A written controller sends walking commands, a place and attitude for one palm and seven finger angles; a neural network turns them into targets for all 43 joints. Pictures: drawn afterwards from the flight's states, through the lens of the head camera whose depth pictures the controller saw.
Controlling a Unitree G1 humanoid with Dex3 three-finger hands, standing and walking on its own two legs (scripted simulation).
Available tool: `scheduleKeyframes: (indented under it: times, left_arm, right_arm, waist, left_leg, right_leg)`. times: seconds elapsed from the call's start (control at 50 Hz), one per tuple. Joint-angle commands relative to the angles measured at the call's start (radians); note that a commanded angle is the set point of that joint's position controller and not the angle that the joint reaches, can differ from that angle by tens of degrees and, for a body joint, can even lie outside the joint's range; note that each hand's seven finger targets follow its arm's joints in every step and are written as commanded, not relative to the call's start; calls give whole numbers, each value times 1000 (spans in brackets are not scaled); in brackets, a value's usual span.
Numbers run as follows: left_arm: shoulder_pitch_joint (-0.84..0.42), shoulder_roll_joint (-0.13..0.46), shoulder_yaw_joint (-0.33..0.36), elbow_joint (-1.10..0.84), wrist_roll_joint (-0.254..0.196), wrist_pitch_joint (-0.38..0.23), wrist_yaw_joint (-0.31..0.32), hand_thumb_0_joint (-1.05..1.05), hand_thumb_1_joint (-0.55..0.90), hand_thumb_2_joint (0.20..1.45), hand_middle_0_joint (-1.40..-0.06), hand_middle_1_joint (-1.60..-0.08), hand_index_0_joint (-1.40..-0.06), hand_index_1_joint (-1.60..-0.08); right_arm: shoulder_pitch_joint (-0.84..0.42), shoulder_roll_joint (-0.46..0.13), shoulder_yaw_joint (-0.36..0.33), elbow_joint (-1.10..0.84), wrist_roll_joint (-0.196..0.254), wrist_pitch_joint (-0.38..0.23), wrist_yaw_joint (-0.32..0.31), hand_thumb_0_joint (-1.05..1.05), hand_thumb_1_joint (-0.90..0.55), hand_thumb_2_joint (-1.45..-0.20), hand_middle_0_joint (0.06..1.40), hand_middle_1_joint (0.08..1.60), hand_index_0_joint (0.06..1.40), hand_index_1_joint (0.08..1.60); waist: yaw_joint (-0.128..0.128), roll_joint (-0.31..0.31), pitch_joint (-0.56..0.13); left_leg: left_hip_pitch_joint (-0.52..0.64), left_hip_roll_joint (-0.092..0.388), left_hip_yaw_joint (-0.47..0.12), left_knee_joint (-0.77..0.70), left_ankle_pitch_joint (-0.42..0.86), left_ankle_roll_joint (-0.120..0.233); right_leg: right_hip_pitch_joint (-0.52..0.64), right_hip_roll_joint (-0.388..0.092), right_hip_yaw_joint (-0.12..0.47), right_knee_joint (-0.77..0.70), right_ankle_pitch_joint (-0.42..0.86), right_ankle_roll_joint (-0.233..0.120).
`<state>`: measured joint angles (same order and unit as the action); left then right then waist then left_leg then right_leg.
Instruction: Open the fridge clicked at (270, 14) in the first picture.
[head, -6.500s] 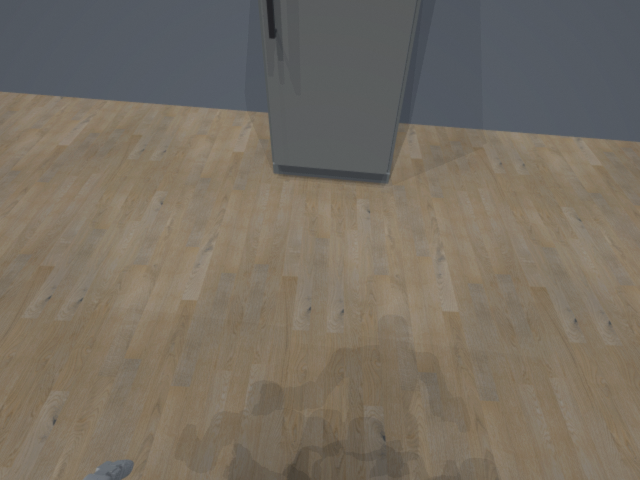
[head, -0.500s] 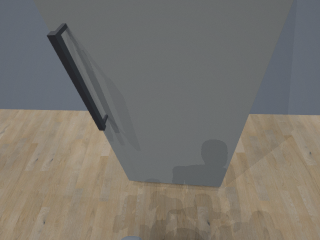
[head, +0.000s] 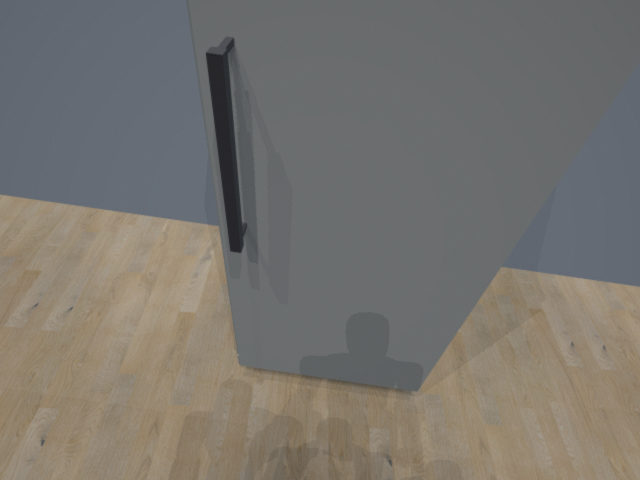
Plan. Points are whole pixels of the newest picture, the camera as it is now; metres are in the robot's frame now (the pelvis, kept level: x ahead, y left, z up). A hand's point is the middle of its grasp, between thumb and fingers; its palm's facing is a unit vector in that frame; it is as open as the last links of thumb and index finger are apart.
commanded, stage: come to a stop and stand still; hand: left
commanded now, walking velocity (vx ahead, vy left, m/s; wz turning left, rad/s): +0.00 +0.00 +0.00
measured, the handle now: (233, 162) +0.54 +0.18 +0.11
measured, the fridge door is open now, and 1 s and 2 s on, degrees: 0 0 0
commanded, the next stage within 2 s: look again from close up in 0.44 s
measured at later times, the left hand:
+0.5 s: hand out of the picture +0.08 +0.16 -0.18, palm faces +0.01 -0.97 -0.23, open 7.2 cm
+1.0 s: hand out of the picture -0.06 +0.16 -0.19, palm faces +0.04 -0.98 -0.18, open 7.4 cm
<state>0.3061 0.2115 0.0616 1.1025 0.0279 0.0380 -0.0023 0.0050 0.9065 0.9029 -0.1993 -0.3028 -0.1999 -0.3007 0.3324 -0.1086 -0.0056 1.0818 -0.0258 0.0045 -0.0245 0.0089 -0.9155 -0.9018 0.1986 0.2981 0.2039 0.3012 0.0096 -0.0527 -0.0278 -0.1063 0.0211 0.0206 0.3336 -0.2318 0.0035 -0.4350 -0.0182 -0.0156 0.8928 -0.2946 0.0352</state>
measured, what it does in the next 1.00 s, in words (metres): steps on the spot: right foot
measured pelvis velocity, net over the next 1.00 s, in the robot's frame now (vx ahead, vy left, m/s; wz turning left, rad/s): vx -0.03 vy -0.01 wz -0.01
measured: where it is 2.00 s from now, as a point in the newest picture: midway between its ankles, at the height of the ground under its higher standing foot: outside the picture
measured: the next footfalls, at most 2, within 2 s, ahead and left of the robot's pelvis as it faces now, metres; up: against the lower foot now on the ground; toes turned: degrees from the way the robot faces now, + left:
right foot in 0.20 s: +0.05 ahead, -0.13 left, +0.00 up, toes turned -5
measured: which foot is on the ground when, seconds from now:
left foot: down 0.00-1.00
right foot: up 0.00-0.18, down 0.20-1.00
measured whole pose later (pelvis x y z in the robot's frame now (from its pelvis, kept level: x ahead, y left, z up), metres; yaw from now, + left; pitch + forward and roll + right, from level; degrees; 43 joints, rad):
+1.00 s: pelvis -0.03 -0.01 -0.01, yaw +0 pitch -3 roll +0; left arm 0.38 0.15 0.00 1.11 0.01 0.00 0.03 0.00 0.90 0.90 -0.20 -0.30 -0.20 -0.30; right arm 0.36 -0.13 0.01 1.12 -0.01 0.00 -0.02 0.01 -0.91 -0.90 0.20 0.30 0.20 0.30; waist 0.00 -0.01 0.02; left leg -0.18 0.00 0.02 0.46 -0.23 0.01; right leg -0.21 -0.04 -0.07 0.45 -0.19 0.00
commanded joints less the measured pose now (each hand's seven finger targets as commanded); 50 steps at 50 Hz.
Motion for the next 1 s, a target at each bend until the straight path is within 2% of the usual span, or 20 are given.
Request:
scheduleKeyframes:
  times: [0.0,0.08,0.12,0.14,0.16,0.18,0.2,0.22,0.24,0.26,0.28,0.32,0.34,0.38,0.42,0.46,0.54,0.76,0.86,0.98]
  left_arm:
    - [-43,19,-5,-59,-2,-24,0,0,900,900,-200,-300,-200,-300]
    - [-98,-6,-24,-75,-17,-38,9,0,900,900,-200,-300,-200,-300]
    - [-33,-6,-21,-45,-20,-48,12,0,900,900,-200,-300,-200,-300]
    - [6,10,-18,-25,-19,-55,17,0,900,900,-200,-300,-200,-300]
    - [112,50,-25,43,-9,-71,67,0,900,900,-200,-300,-200,-300]
    - [108,118,-12,18,-4,-86,57,0,900,900,-200,-300,-200,-300]
    - [84,100,-21,-8,-7,-87,48,0,900,900,-200,-300,-200,-300]
    - [71,73,-27,-8,-3,-88,54,0,900,900,-200,-300,-200,-300]
    - [43,68,-31,-2,-13,-88,58,0,900,900,-200,-300,-200,-300]
    - [27,49,-37,-11,-19,-86,59,0,900,900,-200,-300,-200,-300]
    - [9,43,-41,-16,-22,-82,60,0,900,900,-200,-300,-200,-300]
    - [16,34,-43,-28,-17,-79,61,0,900,900,-200,-300,-200,-300]
    - [23,40,-41,-25,-16,-79,61,0,900,900,-200,-300,-200,-300]
    - [34,48,-43,-15,-14,-81,58,0,900,900,-200,-300,-200,-300]
    - [32,48,-42,-23,-16,-79,56,0,900,900,-200,-300,-200,-300]
    - [15,48,-43,-36,-17,-74,54,0,900,900,-200,-300,-200,-300]
    - [9,53,-43,-52,-16,-68,49,0,900,900,-200,-300,-200,-300]
    - [54,56,-47,-48,-16,-62,39,0,900,900,-200,-300,-200,-300]
    - [86,41,-45,-41,-15,-60,39,0,900,900,-200,-300,-200,-300]
    - [119,20,-45,-33,-13,-60,42,0,900,900,-200,-300,-200,-300]
  right_arm:
    - [49,-168,-33,-30,2,-34,-27,0,-900,-900,200,300,200,300]
    - [81,-162,-35,5,-3,-32,-29,0,-900,-900,200,300,200,300]
    - [80,-168,-40,18,5,-30,-30,0,-900,-900,200,300,200,300]
    - [90,-150,-41,23,13,-32,-27,0,-900,-900,200,300,200,300]
    - [-66,-161,-32,-32,29,-53,-8,0,-900,-900,200,300,200,300]
    - [-12,-93,-16,-83,22,-56,-5,0,-900,-900,200,300,200,300]
    - [42,-64,-10,-82,17,-54,-8,0,-900,-900,200,300,200,300]
    - [36,-57,-13,-54,15,-45,-8,0,-900,-900,200,300,200,300]
    - [55,-77,-14,-36,14,-41,-7,0,-900,-900,200,300,200,300]
    - [72,-86,-14,-31,15,-40,-9,0,-900,-900,200,300,200,300]
    - [90,-86,-14,-25,14,-43,-8,0,-900,-900,200,300,200,300]
    - [73,-111,-11,-16,11,-42,-13,0,-900,-900,200,300,200,300]
    - [65,-109,-10,-14,12,-38,-17,0,-900,-900,200,300,200,300]
    - [57,-97,-6,-20,13,-31,-19,0,-900,-900,200,300,200,300]
    - [56,-107,-9,-25,14,-27,-19,0,-900,-900,200,300,200,300]
    - [47,-117,-11,-25,14,-25,-17,0,-900,-900,200,300,200,300]
    - [15,-131,-10,-32,11,-25,-12,0,-900,-900,200,300,200,300]
    - [19,-140,-3,-30,13,-23,-3,0,-900,-900,200,300,200,300]
    - [47,-131,-4,-16,12,-22,-2,0,-900,-900,200,300,200,300]
    - [74,-119,-6,-4,13,-26,-3,0,-900,-900,200,300,200,300]
  waist:
    - [-21,194,158]
    - [-47,242,101]
    - [-17,217,39]
    - [-5,160,15]
    - [60,108,27]
    - [15,-11,-49]
    - [-8,-48,-116]
    - [-8,-78,-146]
    - [-25,-181,-158]
    - [-29,-154,-142]
    - [-38,-86,-124]
    - [-22,100,-37]
    - [-19,129,1]
    - [-19,87,66]
    - [-26,36,67]
    - [-29,7,73]
    - [-21,64,106]
    - [-15,52,152]
    - [-14,58,157]
    - [-8,56,142]
  left_leg:
    - [-23,229,-164,-161,100,113]
    - [26,227,-146,-36,441,138]
    - [24,196,-114,50,470,95]
    - [-44,163,-86,91,386,57]
    - [-129,127,5,271,236,0]
    - [-236,20,25,349,103,-21]
    - [-247,20,8,291,-170,-18]
    - [-206,1,27,244,-155,-21]
    - [-173,13,13,209,-81,-16]
    - [-130,15,4,173,5,-12]
    - [-93,40,-13,151,151,-5]
    - [-77,83,-24,187,410,2]
    - [-86,84,-28,190,438,1]
    - [-109,79,-28,170,361,-2]
    - [-111,73,-28,152,268,-4]
    - [-107,74,-36,118,205,0]
    - [-115,74,-48,71,142,6]
    - [-162,53,-63,7,-58,12]
    - [-192,50,-72,-7,-113,15]
    - [-229,58,-97,-22,-135,22]
  right_leg:
    - [-113,-35,11,-13,-27,18]
    - [49,-18,-39,-289,-112,7]
    - [192,-7,-56,-481,65,0]
    - [309,-29,-31,-545,198,-6]
    - [293,-113,85,-526,444,-48]
    - [463,-206,112,-471,913,-87]
    - [505,-277,120,-407,962,-143]
    - [502,-231,96,-388,999,-151]
    - [495,-206,62,-371,949,-137]
    - [452,-185,50,-362,871,-119]
    - [404,-150,22,-345,765,-99]
    - [319,-118,20,-345,643,-80]
    - [301,-115,28,-355,620,-81]
    - [274,-116,35,-388,631,-82]
    - [281,-120,37,-406,612,-80]
    - [275,-114,37,-427,505,-77]
    - [254,-101,46,-472,297,-73]
    - [209,-97,66,-575,-20,-69]
    - [200,-94,63,-579,-73,-68]
    - [224,-92,48,-554,-46,-67]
